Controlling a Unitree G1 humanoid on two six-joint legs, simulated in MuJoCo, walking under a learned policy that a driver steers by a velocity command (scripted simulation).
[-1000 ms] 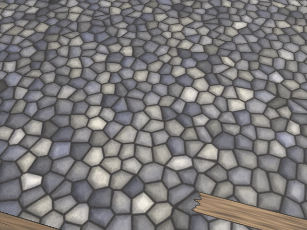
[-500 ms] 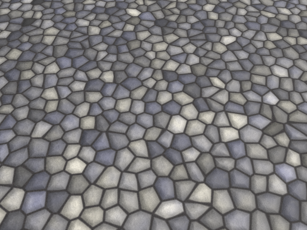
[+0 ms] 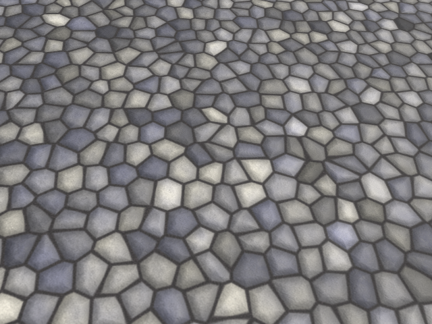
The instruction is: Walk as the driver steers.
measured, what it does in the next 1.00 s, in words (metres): steps on the spot, turning left: right foot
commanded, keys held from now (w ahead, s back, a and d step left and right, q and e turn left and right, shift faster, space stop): no key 0.30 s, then q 0.62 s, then no key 0.08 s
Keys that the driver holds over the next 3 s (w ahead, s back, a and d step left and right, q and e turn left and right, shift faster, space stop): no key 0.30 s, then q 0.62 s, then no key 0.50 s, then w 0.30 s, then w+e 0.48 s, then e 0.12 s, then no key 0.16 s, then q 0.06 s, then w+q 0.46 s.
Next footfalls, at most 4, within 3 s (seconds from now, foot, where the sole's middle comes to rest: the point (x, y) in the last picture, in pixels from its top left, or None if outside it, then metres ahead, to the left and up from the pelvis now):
0.30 right None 0.07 -0.13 -0.78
1.24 right None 0.16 -0.10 -0.78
2.04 right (217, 321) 0.48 -0.02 -0.78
2.58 left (179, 247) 0.71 0.11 -0.78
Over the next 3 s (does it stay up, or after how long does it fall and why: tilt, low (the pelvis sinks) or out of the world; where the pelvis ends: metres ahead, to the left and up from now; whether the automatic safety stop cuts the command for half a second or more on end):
stays up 0.68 0.03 0.01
